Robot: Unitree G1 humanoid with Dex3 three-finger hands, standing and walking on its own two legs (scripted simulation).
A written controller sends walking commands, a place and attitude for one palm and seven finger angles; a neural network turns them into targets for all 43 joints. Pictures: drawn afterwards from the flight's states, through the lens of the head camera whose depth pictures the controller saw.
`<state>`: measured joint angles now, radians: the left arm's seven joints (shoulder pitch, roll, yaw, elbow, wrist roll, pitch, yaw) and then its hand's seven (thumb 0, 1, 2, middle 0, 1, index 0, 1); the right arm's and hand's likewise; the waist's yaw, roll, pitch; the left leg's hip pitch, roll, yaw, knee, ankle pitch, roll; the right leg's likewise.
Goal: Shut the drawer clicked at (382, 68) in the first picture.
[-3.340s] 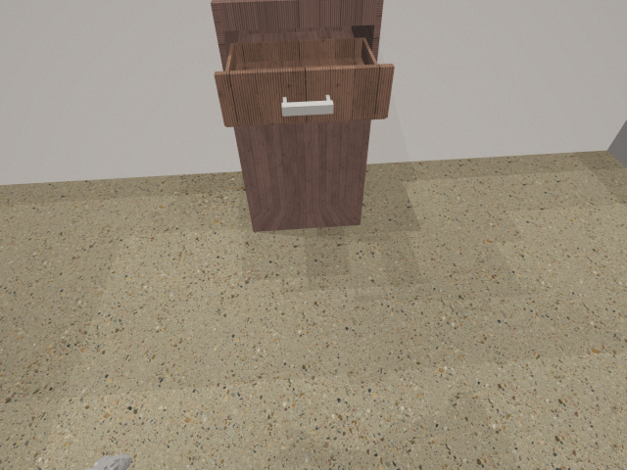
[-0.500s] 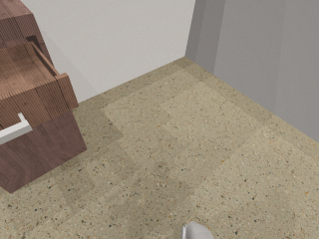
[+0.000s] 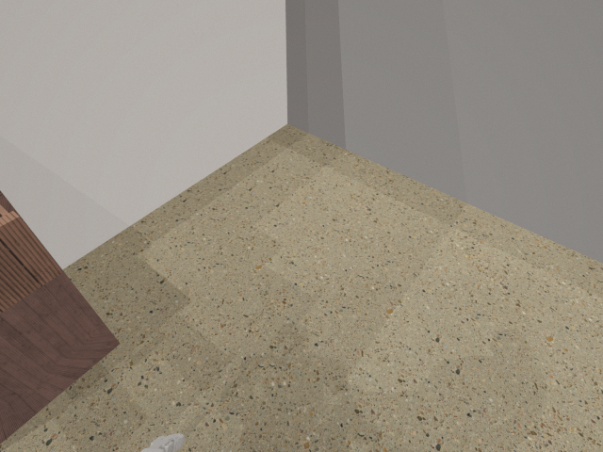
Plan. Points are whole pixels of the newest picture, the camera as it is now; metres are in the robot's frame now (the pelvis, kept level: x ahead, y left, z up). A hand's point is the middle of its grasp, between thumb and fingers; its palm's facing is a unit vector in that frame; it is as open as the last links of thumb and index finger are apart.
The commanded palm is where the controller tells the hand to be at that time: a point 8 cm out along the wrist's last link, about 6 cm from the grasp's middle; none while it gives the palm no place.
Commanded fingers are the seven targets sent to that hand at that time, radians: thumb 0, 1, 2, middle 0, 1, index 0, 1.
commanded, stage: turn to face it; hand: left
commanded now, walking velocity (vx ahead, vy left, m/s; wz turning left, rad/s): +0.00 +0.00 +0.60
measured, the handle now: out of the picture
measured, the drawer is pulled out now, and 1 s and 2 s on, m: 0.30 0.30 0.30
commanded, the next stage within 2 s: take the last steps up to it in 1.50 s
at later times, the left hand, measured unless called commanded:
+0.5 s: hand out of the picture -0.01 +0.24 -0.16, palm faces +0.31 -0.91 -0.27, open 7.4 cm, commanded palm none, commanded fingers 0.00 0.90 0.90 -0.20 -0.30 -0.20 -0.30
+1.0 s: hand out of the picture -0.12 +0.15 -0.16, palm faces +0.60 -0.76 -0.26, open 7.4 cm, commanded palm none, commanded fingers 0.00 0.90 0.90 -0.20 -0.30 -0.20 -0.30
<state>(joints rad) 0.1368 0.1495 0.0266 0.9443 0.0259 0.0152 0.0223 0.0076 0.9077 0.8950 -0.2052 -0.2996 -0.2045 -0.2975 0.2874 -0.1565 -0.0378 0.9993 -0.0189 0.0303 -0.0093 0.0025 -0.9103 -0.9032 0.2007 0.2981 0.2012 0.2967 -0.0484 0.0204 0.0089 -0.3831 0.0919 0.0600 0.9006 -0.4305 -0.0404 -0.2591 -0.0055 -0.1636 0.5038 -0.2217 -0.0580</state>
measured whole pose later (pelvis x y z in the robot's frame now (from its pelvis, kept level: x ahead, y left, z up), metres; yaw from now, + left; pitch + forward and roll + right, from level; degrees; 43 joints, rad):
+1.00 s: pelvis -0.03 -0.03 +0.00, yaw +36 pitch +0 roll +2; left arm 0.28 0.19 0.04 0.92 0.03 0.02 0.02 0.01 0.90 0.89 -0.21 -0.30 -0.21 -0.30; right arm 0.13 -0.26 -0.08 0.93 -0.02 0.08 0.03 0.01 -0.91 -0.90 0.20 0.30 0.20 0.30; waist 0.02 0.00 0.09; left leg -0.40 0.05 0.06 0.87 -0.43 -0.07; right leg -0.17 -0.15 -0.24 0.54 -0.35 0.02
